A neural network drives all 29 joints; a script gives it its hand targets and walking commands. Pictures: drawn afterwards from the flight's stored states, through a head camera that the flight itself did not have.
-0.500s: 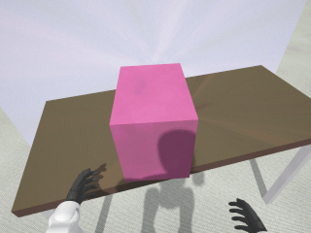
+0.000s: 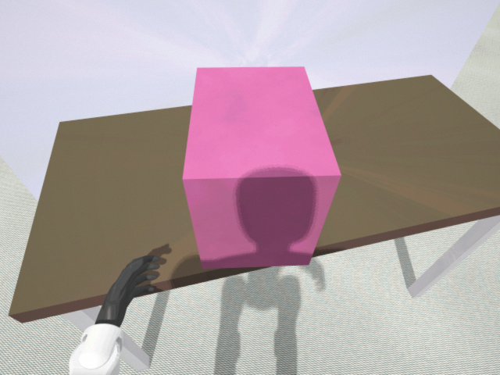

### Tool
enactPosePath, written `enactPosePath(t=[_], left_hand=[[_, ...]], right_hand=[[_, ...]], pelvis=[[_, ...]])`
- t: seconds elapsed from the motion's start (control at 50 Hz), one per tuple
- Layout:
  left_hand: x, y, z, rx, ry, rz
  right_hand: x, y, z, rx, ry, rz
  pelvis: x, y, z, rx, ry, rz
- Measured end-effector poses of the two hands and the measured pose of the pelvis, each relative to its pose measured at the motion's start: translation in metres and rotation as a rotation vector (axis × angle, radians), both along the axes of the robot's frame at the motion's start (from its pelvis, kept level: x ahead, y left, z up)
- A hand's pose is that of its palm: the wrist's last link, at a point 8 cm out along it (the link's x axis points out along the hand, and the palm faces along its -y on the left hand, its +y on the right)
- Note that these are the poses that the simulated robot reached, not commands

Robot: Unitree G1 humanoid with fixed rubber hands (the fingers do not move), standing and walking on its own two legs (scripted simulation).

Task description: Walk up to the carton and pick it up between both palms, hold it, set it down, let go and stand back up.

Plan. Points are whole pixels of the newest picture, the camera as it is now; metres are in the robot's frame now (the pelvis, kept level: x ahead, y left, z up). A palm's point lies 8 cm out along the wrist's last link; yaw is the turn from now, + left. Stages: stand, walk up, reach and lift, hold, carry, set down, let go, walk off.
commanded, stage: stand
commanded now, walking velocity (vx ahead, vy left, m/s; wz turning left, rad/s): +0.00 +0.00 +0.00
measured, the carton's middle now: (253, 167) +0.47 +0.01 +0.07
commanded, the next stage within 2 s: none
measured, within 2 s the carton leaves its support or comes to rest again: neither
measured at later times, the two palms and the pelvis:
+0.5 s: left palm (117, 312) +0.23 +0.21 +0.00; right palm out of the picture +0.13 -0.22 -0.11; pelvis +0.01 +0.01 -0.01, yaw +0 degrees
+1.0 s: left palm (119, 312) +0.23 +0.21 +0.00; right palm out of the picture +0.12 -0.23 -0.12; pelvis +0.01 -0.01 -0.01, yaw +0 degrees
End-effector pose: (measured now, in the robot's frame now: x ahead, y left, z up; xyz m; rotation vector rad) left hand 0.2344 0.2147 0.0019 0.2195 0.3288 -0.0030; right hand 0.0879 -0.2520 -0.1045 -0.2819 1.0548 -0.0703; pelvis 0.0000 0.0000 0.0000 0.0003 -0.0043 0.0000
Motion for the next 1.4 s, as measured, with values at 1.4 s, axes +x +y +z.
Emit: enactPosePath(t=[1.4], left_hand=[[-0.002,-0.005,-0.002,-0.008,-0.024,0.094]], right_hand=[[0.038,0.023,-0.010,0.104,-0.082,-0.040]], pelvis=[[0.006,-0.007,-0.007,0.012,0.024,0.006]])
